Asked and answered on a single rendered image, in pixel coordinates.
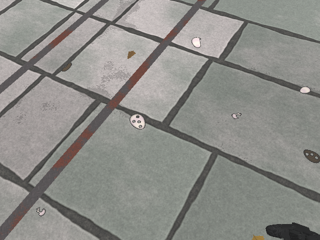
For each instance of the right robot hand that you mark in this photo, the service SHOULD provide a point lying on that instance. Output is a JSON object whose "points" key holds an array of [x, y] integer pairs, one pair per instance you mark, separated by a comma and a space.
{"points": [[292, 231]]}

